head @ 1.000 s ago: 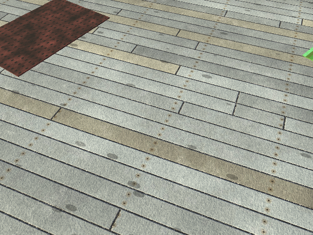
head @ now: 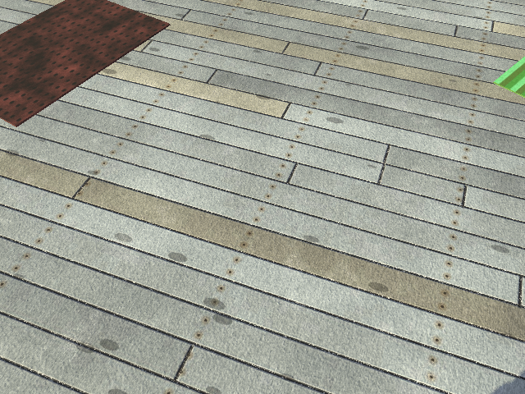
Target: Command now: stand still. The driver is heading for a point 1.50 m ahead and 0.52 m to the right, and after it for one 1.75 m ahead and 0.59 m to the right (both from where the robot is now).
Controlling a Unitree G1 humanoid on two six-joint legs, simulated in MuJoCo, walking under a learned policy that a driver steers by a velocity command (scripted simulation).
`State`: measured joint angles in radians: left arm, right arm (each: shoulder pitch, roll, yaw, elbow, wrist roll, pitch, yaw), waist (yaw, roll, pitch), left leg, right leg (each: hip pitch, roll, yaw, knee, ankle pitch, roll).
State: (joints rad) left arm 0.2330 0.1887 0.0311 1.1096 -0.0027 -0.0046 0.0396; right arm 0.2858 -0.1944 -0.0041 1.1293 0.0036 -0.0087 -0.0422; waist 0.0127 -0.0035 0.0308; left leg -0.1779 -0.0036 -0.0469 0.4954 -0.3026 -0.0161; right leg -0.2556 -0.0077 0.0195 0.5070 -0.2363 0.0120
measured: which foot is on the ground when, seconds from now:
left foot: down 0.00-1.00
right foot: down 0.00-1.00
